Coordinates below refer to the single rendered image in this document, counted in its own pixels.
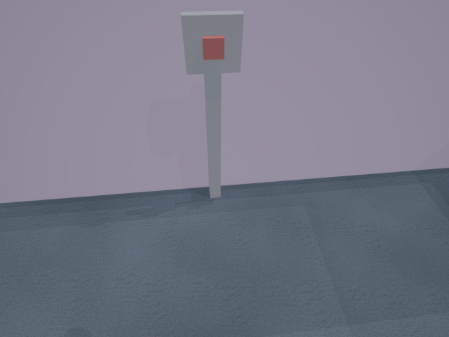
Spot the button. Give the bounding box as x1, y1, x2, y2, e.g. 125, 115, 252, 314
202, 35, 225, 60

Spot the panel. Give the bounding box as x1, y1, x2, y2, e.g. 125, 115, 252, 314
181, 11, 244, 198

